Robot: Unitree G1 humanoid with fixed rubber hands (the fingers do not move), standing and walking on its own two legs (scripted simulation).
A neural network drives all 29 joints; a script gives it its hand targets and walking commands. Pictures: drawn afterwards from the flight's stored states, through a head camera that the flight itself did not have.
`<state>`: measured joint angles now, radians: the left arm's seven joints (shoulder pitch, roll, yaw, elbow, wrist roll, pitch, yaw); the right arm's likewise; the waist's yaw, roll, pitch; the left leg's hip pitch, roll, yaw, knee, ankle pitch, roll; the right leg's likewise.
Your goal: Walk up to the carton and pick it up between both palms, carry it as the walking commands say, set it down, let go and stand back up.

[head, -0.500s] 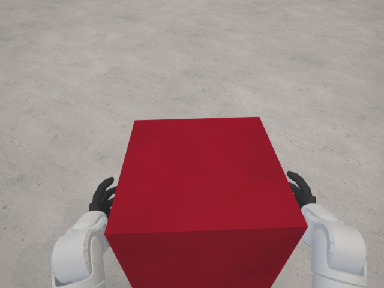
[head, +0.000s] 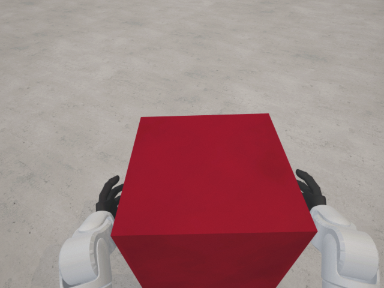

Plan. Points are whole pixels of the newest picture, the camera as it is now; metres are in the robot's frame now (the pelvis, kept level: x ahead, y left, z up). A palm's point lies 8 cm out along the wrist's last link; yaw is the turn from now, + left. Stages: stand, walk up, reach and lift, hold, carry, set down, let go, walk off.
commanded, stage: carry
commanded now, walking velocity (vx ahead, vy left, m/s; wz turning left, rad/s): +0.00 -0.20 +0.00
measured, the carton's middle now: (206, 203) +0.30 -0.01 +0.01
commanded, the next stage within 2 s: none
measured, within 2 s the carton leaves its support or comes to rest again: neither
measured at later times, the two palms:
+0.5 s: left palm (159, 253) +0.18 +0.08 +0.08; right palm out of the picture +0.17 -0.30 +0.08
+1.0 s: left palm out of the picture +0.10 -0.03 +0.07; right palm out of the picture +0.08 -0.40 +0.07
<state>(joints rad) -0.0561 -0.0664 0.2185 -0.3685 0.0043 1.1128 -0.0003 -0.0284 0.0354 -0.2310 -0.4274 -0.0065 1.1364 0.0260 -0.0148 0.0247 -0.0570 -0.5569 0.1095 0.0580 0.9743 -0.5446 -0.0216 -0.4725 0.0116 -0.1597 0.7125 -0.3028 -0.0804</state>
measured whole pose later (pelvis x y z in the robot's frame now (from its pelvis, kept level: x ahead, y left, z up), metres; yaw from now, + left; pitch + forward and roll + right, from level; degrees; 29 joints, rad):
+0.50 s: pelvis -0.07 -0.10 +0.01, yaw +0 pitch +3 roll -2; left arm -0.06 -0.08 0.22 -0.33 0.02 1.12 0.01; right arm -0.04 0.02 -0.23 -0.38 0.00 1.16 0.03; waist -0.02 0.06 -0.09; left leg -0.53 0.11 0.08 0.97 -0.54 -0.03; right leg -0.45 -0.02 -0.12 0.65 -0.26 -0.02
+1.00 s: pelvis -0.15 -0.20 +0.00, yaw -1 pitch +3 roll -2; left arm -0.05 -0.08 0.21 -0.35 0.03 1.13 0.01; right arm -0.04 0.01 -0.23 -0.39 0.00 1.16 0.03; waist -0.02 0.05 -0.07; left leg -0.55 0.10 0.09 0.94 -0.51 -0.02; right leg -0.45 -0.02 -0.11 0.66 -0.27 0.00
